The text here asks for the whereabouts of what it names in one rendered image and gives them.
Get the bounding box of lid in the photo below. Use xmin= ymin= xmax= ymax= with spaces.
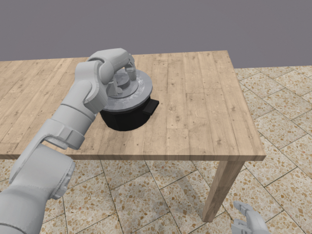
xmin=103 ymin=69 xmax=153 ymax=112

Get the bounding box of left robot upper arm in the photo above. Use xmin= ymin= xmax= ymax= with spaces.
xmin=0 ymin=143 xmax=76 ymax=234

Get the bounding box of right robot hand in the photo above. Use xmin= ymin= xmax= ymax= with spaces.
xmin=231 ymin=201 xmax=269 ymax=234

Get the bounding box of pot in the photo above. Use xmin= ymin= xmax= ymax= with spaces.
xmin=100 ymin=96 xmax=159 ymax=131

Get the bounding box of table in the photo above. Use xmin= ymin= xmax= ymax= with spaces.
xmin=0 ymin=50 xmax=267 ymax=223

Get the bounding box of left robot hand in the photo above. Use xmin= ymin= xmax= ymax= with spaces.
xmin=89 ymin=48 xmax=137 ymax=97

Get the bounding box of left robot forearm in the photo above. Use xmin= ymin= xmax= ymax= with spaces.
xmin=9 ymin=56 xmax=114 ymax=184

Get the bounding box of knob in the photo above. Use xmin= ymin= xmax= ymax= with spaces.
xmin=114 ymin=73 xmax=130 ymax=90

